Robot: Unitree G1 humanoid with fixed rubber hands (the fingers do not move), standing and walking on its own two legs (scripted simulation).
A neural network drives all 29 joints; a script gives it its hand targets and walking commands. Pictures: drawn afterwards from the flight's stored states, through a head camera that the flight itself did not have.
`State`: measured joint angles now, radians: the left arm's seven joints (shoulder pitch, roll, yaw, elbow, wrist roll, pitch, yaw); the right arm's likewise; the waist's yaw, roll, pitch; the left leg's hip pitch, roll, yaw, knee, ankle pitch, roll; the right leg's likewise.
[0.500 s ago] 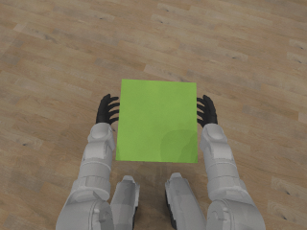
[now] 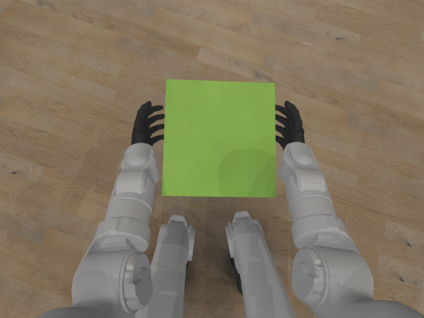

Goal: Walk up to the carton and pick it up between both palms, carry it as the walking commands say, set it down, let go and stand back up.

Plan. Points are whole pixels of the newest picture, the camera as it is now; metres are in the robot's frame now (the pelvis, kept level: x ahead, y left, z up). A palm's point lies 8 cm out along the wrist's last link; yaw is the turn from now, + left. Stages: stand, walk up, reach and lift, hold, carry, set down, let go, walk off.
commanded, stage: set down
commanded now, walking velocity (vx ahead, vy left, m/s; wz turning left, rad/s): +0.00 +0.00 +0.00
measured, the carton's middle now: (215, 147) +0.43 -0.02 -0.17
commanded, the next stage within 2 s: none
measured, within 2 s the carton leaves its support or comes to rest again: neither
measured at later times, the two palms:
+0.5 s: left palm (153, 145) +0.44 +0.12 -0.18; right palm (278, 143) +0.44 -0.17 -0.17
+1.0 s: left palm (160, 146) +0.47 +0.12 -0.27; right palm (268, 145) +0.46 -0.17 -0.26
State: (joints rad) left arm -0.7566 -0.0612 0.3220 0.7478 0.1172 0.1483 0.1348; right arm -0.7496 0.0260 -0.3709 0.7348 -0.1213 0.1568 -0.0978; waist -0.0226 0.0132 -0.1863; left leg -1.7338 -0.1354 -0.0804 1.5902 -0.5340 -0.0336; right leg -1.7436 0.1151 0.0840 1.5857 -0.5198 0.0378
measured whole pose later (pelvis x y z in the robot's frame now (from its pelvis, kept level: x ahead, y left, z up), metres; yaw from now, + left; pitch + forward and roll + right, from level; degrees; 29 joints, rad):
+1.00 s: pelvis -0.03 +0.00 -0.13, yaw +1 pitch +43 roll +1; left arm -1.13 0.05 0.34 0.84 0.08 0.17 0.16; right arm -1.13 -0.10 -0.37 0.84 -0.08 0.18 -0.12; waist -0.03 0.01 0.03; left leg -2.20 -0.19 -0.06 2.00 -0.56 -0.08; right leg -2.21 0.17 0.08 2.00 -0.54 0.08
